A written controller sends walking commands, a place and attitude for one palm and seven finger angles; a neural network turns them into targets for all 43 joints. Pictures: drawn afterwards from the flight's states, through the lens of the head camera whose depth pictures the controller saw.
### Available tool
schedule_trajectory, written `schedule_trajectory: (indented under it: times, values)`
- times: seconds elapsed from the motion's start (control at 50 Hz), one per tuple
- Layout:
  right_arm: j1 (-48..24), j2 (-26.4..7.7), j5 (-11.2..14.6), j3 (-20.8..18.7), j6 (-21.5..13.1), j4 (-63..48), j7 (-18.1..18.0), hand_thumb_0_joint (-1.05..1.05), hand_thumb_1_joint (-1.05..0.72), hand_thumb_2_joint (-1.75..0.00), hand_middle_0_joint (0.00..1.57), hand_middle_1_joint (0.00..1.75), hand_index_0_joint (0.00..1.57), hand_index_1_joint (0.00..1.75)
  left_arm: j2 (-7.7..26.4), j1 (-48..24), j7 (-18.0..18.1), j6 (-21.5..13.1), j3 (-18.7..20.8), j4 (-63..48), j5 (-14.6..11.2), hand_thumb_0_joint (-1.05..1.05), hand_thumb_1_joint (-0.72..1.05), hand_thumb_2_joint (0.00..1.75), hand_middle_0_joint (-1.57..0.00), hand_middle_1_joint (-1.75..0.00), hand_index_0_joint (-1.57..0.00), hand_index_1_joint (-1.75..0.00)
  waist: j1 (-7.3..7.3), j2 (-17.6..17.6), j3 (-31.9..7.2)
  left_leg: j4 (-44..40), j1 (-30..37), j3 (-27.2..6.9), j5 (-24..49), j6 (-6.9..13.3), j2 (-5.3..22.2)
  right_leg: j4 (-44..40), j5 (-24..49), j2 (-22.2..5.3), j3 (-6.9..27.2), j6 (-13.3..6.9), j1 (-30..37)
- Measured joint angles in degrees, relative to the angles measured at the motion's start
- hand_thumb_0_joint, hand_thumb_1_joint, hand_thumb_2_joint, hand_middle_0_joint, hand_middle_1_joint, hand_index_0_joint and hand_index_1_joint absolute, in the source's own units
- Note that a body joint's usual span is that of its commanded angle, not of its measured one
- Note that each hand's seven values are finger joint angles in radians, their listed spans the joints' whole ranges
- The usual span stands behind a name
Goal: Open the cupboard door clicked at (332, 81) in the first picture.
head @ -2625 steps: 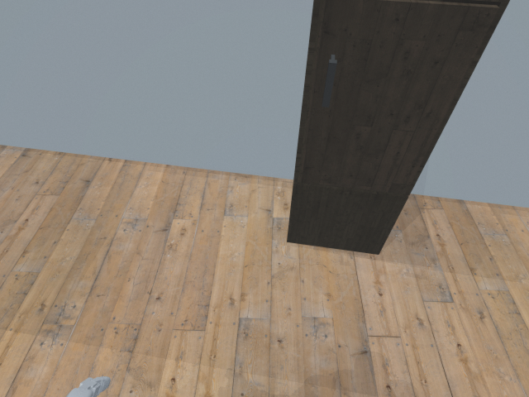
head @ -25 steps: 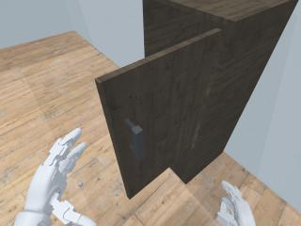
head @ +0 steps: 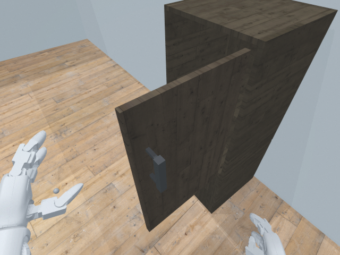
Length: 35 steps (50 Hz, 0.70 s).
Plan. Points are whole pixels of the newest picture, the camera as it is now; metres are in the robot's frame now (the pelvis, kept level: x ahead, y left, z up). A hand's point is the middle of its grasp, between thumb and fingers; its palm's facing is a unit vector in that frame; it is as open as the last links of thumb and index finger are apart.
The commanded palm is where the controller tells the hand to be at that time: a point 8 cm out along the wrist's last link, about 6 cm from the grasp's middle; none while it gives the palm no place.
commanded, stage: draw the hand back to the body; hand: left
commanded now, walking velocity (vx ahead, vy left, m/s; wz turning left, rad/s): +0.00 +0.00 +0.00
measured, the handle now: (155, 170) +0.30 +0.08 +0.06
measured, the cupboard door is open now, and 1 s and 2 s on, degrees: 92 92 92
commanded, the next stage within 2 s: step back with the hand held close in 0.60 s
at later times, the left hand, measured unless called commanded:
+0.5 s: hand (49, 181) +0.19 +0.24 +0.16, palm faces +0.44 -0.81 -0.38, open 7.5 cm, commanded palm +0.14 +0.28 +0.17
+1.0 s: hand (50, 187) +0.18 +0.24 +0.15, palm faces +0.34 -0.80 -0.49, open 7.4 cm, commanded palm +0.12 +0.29 +0.18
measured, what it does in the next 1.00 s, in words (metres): stands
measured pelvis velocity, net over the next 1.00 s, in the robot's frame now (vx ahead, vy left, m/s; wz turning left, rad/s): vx -0.03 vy -0.01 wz -0.03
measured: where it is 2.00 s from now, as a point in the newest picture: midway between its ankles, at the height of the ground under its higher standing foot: outside the picture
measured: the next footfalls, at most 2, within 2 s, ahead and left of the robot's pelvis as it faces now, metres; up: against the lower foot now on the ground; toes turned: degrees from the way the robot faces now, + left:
right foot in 1.92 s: -0.23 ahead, -0.08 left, +0.00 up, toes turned -7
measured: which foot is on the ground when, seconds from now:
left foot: down 0.00-1.00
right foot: down 0.00-1.00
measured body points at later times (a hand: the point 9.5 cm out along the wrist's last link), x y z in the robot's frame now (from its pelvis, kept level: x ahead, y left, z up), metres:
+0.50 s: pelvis +0.00 -0.02 +0.01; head -0.01 -0.03 +0.46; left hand +0.16 +0.28 +0.18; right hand +0.19 -0.23 -0.08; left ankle -0.02 +0.08 -0.74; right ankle +0.00 -0.12 -0.74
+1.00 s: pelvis -0.03 -0.01 +0.00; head -0.01 -0.02 +0.45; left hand +0.16 +0.28 +0.18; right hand +0.15 -0.26 -0.08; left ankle -0.02 +0.08 -0.74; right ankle +0.00 -0.12 -0.74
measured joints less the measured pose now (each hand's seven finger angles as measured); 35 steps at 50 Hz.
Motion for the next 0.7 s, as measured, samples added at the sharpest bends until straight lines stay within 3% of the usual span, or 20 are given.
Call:
schedule_trajectory:
  times: [0.26,0.36,0.7]
  values:
    - [-2.1,-0.3,-0.1,-1.3,1.7,1.6,0.6,0.01,-0.90,-0.89,0.20,0.30,0.21,0.30,1.5,-3.7,-0.3,-0.9,6.1,2.4,-0.8,0.01,0.66,0.80,-0.20,-0.30,-0.20,-0.30,0.68,0.0,0.9,-4.5,3.8,0.1,1.8,-0.6,0.5,-4.3,1.7,0.7,0.2,-0.6,3.6]
    - [-2.5,-0.6,-0.1,-1.7,2.0,1.9,1.0,0.01,-0.90,-0.89,0.20,0.30,0.21,0.30,0.4,-4.3,-0.3,-1.2,6.2,3.1,-0.9,0.01,0.79,0.86,-0.20,-0.30,-0.21,-0.30,0.67,0.3,1.2,-5.4,4.4,0.0,2.3,-0.8,0.6,-5.0,2.1,0.8,0.1,-0.7,4.1]
    - [-2.4,-0.2,-0.1,-2.0,2.1,3.0,0.9,0.01,-0.90,-0.89,0.20,0.30,0.21,0.30,0.3,-3.9,-0.7,-1.7,5.6,3.8,-1.0,0.02,0.89,0.90,-0.21,-0.30,-0.21,-0.30,0.47,0.6,1.7,-6.3,5.2,0.0,3.2,-1.4,1.3,-6.1,3.2,1.5,0.0,-1.5,5.0]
